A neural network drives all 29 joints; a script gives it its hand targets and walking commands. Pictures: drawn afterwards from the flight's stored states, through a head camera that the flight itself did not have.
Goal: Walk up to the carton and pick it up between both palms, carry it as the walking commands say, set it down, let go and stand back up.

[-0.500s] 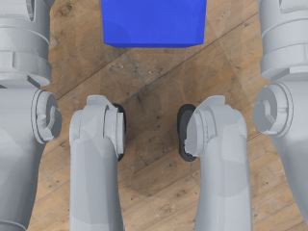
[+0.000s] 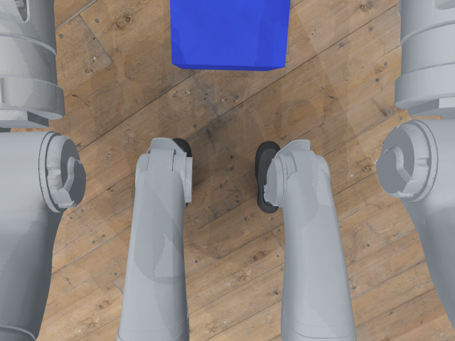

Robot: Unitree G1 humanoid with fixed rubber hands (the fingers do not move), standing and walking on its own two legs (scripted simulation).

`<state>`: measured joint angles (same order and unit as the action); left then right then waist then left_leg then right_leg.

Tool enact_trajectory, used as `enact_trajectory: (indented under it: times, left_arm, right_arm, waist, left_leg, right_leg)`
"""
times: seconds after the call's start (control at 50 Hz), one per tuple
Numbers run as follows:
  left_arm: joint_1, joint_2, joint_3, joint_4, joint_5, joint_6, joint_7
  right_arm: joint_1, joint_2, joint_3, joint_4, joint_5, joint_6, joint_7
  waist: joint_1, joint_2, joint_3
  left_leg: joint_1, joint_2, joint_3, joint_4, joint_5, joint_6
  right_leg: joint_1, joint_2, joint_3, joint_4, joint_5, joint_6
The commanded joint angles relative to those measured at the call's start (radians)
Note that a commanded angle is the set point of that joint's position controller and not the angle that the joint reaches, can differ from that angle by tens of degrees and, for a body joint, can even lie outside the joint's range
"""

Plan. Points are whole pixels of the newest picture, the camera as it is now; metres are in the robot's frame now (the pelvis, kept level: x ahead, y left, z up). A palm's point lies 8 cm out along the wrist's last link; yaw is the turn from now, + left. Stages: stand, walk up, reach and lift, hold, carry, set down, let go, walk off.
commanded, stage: set down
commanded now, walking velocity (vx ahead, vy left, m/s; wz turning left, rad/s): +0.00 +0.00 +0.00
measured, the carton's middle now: out of the picture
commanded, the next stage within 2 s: let go in 0.52 s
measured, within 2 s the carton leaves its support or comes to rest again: neither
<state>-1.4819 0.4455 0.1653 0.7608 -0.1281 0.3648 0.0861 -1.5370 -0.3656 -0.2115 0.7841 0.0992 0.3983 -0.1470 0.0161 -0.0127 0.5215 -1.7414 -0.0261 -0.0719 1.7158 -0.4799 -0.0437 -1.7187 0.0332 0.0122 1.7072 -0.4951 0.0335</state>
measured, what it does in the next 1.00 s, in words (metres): rises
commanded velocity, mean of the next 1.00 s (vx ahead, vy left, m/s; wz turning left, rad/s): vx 0.00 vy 0.00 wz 0.00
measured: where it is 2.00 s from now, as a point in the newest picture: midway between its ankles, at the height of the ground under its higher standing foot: (223, 188)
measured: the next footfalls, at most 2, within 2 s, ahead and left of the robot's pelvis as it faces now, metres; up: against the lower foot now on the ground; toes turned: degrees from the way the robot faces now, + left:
none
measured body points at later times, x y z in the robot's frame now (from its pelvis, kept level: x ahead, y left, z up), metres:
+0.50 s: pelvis +0.02 +0.00 +0.12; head +0.37 +0.03 +0.39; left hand +0.59 +0.24 +0.02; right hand +0.61 -0.16 +0.02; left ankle +0.13 +0.13 -0.49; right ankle +0.12 -0.13 -0.49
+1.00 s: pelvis +0.09 +0.00 +0.19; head +0.34 +0.03 +0.57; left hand +0.46 +0.26 +0.08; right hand +0.50 -0.20 +0.08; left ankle +0.13 +0.13 -0.49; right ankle +0.12 -0.13 -0.49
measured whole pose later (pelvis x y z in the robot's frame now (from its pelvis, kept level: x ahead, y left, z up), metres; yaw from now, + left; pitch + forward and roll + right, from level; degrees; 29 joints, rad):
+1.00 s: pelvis +0.09 +0.00 +0.19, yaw +2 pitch +33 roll -1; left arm -0.52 0.28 0.16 0.56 -0.05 0.18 -0.03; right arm -0.60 -0.25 -0.21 0.65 0.03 0.15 0.04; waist 0.02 -0.01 0.00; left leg -1.13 -0.02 -0.07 0.84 -0.28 -0.03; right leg -1.10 0.00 0.01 0.83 -0.30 0.02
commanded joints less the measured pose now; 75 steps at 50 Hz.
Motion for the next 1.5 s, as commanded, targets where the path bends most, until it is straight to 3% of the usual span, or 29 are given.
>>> enact_trajectory:
  times: [0.0,0.06,0.08,0.14,0.18,0.2,0.22,0.26,0.32,0.38,0.42,0.46,0.52,0.54,0.56,0.58,0.66,0.7,0.72,0.76,0.82,0.88,1.04,1.16,1.18,1.2,1.38,1.42,1.48]
  left_arm:
    - [-0.290,0.222,0.041,-0.262,-0.046,0.002,-0.024]
    - [-0.288,0.232,0.063,-0.285,-0.039,-0.001,-0.034]
    - [-0.287,0.239,0.055,-0.292,-0.029,-0.003,-0.034]
    - [-0.268,0.199,0.028,-0.244,-0.040,0.006,-0.037]
    - [-0.302,0.218,0.058,-0.294,-0.031,0.006,-0.033]
    - [-0.249,0.200,0.040,-0.160,-0.038,0.008,-0.036]
    - [-0.257,0.194,0.047,-0.244,-0.032,0.003,-0.041]
    - [-0.253,0.160,0.024,-0.171,-0.032,0.001,-0.042]
    - [-0.230,0.179,0.052,-0.187,-0.006,-0.024,-0.054]
    - [-0.248,0.143,0.061,-0.071,0.019,-0.031,-0.068]
    - [-0.205,0.122,0.063,-0.040,0.037,-0.055,-0.078]
    - [-0.192,0.110,0.088,-0.014,0.073,-0.084,-0.085]
    - [-0.117,0.063,0.067,0.060,0.093,-0.109,-0.102]
    - [-0.082,0.050,0.077,0.088,0.111,-0.107,-0.110]
    - [-0.065,0.058,0.055,0.075,0.107,-0.115,-0.111]
    - [-0.018,0.047,0.072,0.049,0.120,-0.121,-0.111]
    - [0.186,-0.032,0.064,0.020,0.160,-0.140,-0.105]
    - [0.384,-0.023,0.065,-0.071,0.193,-0.167,-0.106]
    - [0.284,-0.004,0.073,-0.160,0.173,-0.185,-0.104]
    - [0.425,-0.022,0.046,-0.252,0.167,-0.203,-0.108]
    - [0.569,-0.036,0.024,-0.345,0.161,-0.216,-0.109]
    - [0.710,-0.085,-0.008,-0.420,0.132,-0.233,-0.125]
    - [1.116,-0.132,-0.042,-0.433,0.136,-0.291,-0.140]
    - [1.322,-0.159,-0.068,-0.362,0.120,-0.323,-0.146]
    - [1.371,-0.156,-0.084,-0.431,0.118,-0.340,-0.148]
    - [1.364,-0.162,-0.094,-0.460,0.118,-0.349,-0.145]
    - [1.632,-0.173,-0.119,-0.502,0.121,-0.367,-0.144]
    - [1.637,-0.183,-0.130,-0.507,0.096,-0.341,-0.146]
    - [1.610,-0.152,-0.125,-0.509,0.114,-0.316,-0.153]
  right_arm:
    - [-0.184,-0.206,-0.007,-0.195,0.051,-0.021,0.002]
    - [-0.194,-0.209,-0.006,-0.215,0.039,-0.022,-0.001]
    - [-0.182,-0.160,0.011,-0.195,0.064,-0.016,0.000]
    - [-0.147,-0.189,-0.026,-0.170,0.043,-0.023,0.013]
    - [-0.170,-0.213,-0.023,-0.216,0.047,-0.023,0.013]
    - [-0.138,-0.176,-0.011,-0.116,0.044,-0.019,0.019]
    - [-0.132,-0.173,-0.028,-0.156,0.043,-0.026,0.021]
    - [-0.127,-0.210,-0.074,-0.098,0.005,-0.040,0.025]
    - [-0.138,-0.184,-0.052,-0.168,0.004,-0.060,0.032]
    - [-0.129,-0.153,-0.054,-0.017,-0.022,-0.063,0.048]
    - [-0.099,-0.139,-0.101,-0.045,-0.072,-0.101,0.055]
    - [-0.099,-0.119,-0.104,0.005,-0.094,-0.119,0.060]
    - [-0.009,-0.055,-0.108,0.086,-0.130,-0.138,0.079]
    - [-0.005,-0.064,-0.123,0.075,-0.136,-0.138,0.079]
    - [0.031,-0.049,-0.121,0.092,-0.147,-0.146,0.086]
    - [0.066,-0.035,-0.106,0.077,-0.145,-0.150,0.092]
    - [0.293,-0.035,-0.133,0.077,-0.218,-0.185,0.119]
    - [0.439,-0.003,-0.090,-0.051,-0.211,-0.212,0.130]
    - [0.396,-0.019,-0.078,-0.058,-0.185,-0.223,0.133]
    - [0.557,-0.033,-0.073,-0.138,-0.189,-0.235,0.142]
    - [0.663,0.008,0.024,-0.237,-0.138,-0.243,0.167]
    - [0.796,0.020,0.036,-0.304,-0.117,-0.263,0.183]
    - [1.236,0.097,0.115,-0.312,-0.083,-0.325,0.216]
    - [1.385,0.100,0.143,-0.343,-0.087,-0.375,0.216]
    - [1.497,0.100,0.149,-0.337,-0.101,-0.377,0.214]
    - [1.507,0.102,0.143,-0.353,-0.101,-0.380,0.220]
    - [1.733,0.103,0.184,-0.449,-0.099,-0.396,0.225]
    - [1.745,0.076,0.163,-0.412,-0.118,-0.369,0.228]
    - [1.666,0.072,0.170,-0.452,-0.108,-0.349,0.239]
  waist:
    - [-0.052,0.074,-2.168]
    - [-0.046,0.054,-2.118]
    - [-0.008,0.073,-2.124]
    - [-0.058,0.112,-2.113]
    - [-0.045,0.106,-2.193]
    - [-0.045,0.078,-2.045]
    - [-0.049,0.091,-2.109]
    - [-0.086,0.116,-2.054]
    - [-0.038,0.098,-2.072]
    - [-0.048,0.108,-1.859]
    - [-0.090,0.071,-1.839]
    - [-0.050,0.083,-1.747]
    - [-0.089,0.072,-1.614]
    - [-0.065,0.098,-1.618]
    - [-0.092,0.082,-1.621]
    - [-0.068,0.078,-1.623]
    - [-0.103,0.104,-1.582]
    - [-0.056,0.052,-1.662]
    - [-0.064,0.064,-1.640]
    - [-0.061,0.104,-1.727]
    - [-0.044,0.068,-1.720]
    - [-0.040,0.080,-1.667]
    - [-0.027,0.091,-1.327]
    - [-0.017,0.021,-1.064]
    - [-0.041,0.023,-1.101]
    - [-0.032,0.067,-1.057]
    - [-0.018,0.018,-0.759]
    - [-0.049,0.029,-0.651]
    - [-0.027,0.029,-0.560]
  left_leg:
    - [0.777,-0.073,0.157,-0.262,0.327,0.023]
    - [0.756,-0.076,0.165,-0.319,0.305,0.025]
    - [0.796,-0.073,0.166,-0.345,0.352,0.026]
    - [0.935,-0.064,0.142,-0.407,0.398,0.017]
    - [0.978,-0.070,0.144,-0.435,0.403,0.016]
    - [0.906,-0.065,0.137,-0.471,0.364,0.020]
    - [0.976,-0.064,0.136,-0.504,0.390,0.016]
    - [0.995,-0.069,0.131,-0.538,0.401,0.004]
    - [1.037,-0.070,0.125,-0.610,0.439,0.012]
    - [0.942,-0.060,0.133,-0.657,0.325,0.004]
    - [0.993,-0.052,0.108,-0.683,0.390,0.007]
    - [0.894,-0.052,0.121,-0.683,0.371,-0.005]
    - [0.851,-0.052,0.116,-0.720,0.374,0.001]
    - [0.834,-0.057,0.131,-0.722,0.326,-0.005]
    - [0.867,-0.053,0.110,-0.744,0.349,0.002]
    - [0.863,-0.060,0.119,-0.745,0.383,0.002]
    - [0.947,-0.045,0.107,-0.793,0.535,-0.011]
    - [1.013,-0.055,0.100,-0.805,0.661,0.005]
    - [0.974,-0.052,0.096,-0.803,0.654,0.005]
    - [1.078,-0.052,0.091,-0.820,0.737,-0.004]
    - [1.178,-0.044,0.075,-0.868,0.664,0.016]
    - [1.175,-0.044,0.075,-0.892,0.726,0.015]
    - [1.255,-0.037,0.075,-1.007,0.614,0.010]
    - [1.324,-0.026,0.067,-1.100,0.494,0.020]
    - [1.383,-0.030,0.080,-1.115,0.478,0.025]
    - [1.415,-0.031,0.083,-1.133,0.473,0.020]
    - [1.605,-0.044,0.099,-1.269,0.419,0.022]
    - [1.607,-0.041,0.116,-1.299,0.345,0.011]
    - [1.612,-0.029,0.111,-1.326,0.267,0.013]
  right_leg:
    - [0.761,0.073,-0.075,-0.270,0.350,0.001]
    - [0.850,0.059,-0.051,-0.334,0.351,0.002]
    - [0.859,0.064,-0.041,-0.354,0.392,0.006]
    - [0.806,0.066,-0.065,-0.401,0.386,0.000]
    - [0.889,0.069,-0.054,-0.451,0.398,-0.001]
    - [0.857,0.060,-0.045,-0.474,0.367,0.005]
    - [0.924,0.065,-0.052,-0.499,0.401,0.002]
    - [0.886,0.067,-0.059,-0.533,0.399,-0.001]
    - [1.004,0.056,-0.037,-0.600,0.445,0.001]
    - [0.966,0.044,-0.027,-0.649,0.359,0.005]
    - [0.961,0.049,-0.047,-0.676,0.417,0.008]
    - [0.948,0.041,-0.031,-0.678,0.406,0.006]
    - [0.908,0.036,-0.042,-0.698,0.433,0.008]
    - [0.928,0.030,-0.025,-0.714,0.393,0.007]
    - [0.922,0.035,-0.035,-0.721,0.416,0.009]
    - [0.948,0.031,-0.034,-0.721,0.450,0.012]
    - [0.952,0.045,-0.051,-0.765,0.577,0.005]
    - [1.042,0.045,-0.032,-0.784,0.689,0.009]
    - [1.011,0.037,-0.015,-0.794,0.687,0.002]
    - [1.069,0.040,-0.007,-0.812,0.749,-0.009]
    - [1.149,0.034,-0.003,-0.875,0.677,-0.007]
    - [1.250,0.029,0.025,-0.899,0.776,-0.019]
    - [1.324,0.016,0.018,-1.005,0.667,-0.016]
    - [1.363,0.017,0.008,-1.101,0.527,-0.008]
    - [1.426,0.014,0.013,-1.115,0.532,-0.007]
    - [1.420,0.018,-0.003,-1.126,0.508,-0.013]
    - [1.544,0.020,-0.017,-1.288,0.421,-0.013]
    - [1.547,0.012,-0.013,-1.324,0.344,-0.020]
    - [1.522,0.013,-0.030,-1.338,0.237,-0.017]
